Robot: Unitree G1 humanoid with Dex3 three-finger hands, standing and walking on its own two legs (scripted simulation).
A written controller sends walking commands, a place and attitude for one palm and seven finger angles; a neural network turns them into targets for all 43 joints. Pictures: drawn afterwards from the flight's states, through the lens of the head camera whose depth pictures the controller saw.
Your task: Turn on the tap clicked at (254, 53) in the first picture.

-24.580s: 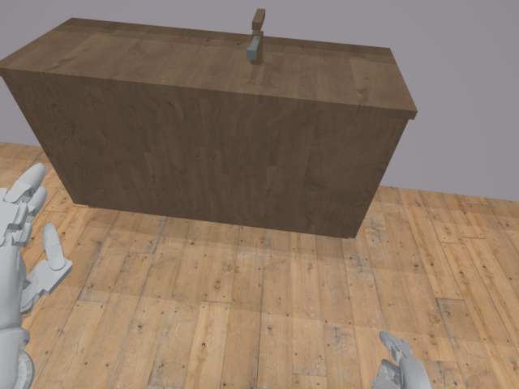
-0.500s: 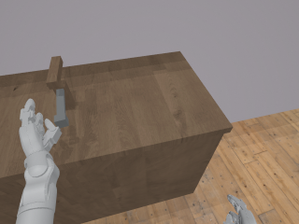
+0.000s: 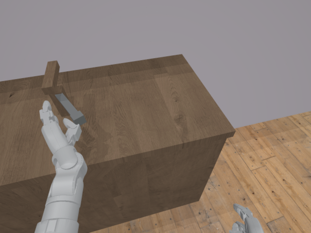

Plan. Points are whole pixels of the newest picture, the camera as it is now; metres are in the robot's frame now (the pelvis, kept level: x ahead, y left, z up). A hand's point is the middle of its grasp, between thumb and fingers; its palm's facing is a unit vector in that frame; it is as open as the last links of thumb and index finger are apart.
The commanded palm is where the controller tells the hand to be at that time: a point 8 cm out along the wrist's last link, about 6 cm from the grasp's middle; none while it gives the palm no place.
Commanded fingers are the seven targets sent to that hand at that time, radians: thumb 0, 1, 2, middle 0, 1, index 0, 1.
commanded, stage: push the lever round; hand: left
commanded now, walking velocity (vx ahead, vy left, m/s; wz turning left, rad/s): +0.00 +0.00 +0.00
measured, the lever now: (78, 118) +0.38 +0.24 +0.10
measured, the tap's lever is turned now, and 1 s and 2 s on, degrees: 27 52 77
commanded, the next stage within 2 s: lift the hand up off the lever in 1.86 s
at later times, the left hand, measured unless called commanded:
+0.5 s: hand (90, 122) +0.37 +0.20 +0.10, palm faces +0.72 -0.69 -0.06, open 7.6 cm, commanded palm +0.32 +0.22 +0.09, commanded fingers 0.00 0.90 0.90 -0.15 -0.15 -0.15 -0.15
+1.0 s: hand (102, 113) +0.40 +0.18 +0.10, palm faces +0.78 -0.62 -0.09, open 7.6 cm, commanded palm +0.36 +0.20 +0.09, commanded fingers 0.00 0.90 0.90 -0.15 -0.15 -0.15 -0.15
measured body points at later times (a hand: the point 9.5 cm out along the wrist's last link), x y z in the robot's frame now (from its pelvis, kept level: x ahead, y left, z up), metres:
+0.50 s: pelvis +0.00 -0.01 +0.00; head +0.01 -0.02 +0.45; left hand +0.32 +0.23 +0.11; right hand +0.17 -0.24 -0.11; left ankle +0.01 +0.12 -0.72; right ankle +0.02 -0.06 -0.72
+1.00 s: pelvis +0.00 -0.01 +0.00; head +0.02 -0.02 +0.45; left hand +0.36 +0.21 +0.10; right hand +0.15 -0.24 -0.12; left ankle +0.01 +0.12 -0.72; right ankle +0.02 -0.06 -0.72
